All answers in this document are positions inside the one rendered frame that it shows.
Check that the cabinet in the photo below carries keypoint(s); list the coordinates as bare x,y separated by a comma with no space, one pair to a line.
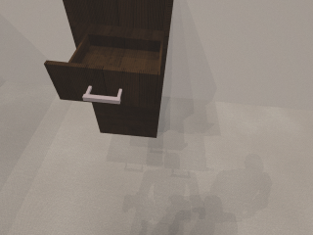
145,19

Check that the handle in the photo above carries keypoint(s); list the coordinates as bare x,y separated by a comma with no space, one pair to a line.
101,98

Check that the drawer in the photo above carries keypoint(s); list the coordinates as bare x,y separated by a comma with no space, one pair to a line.
109,63

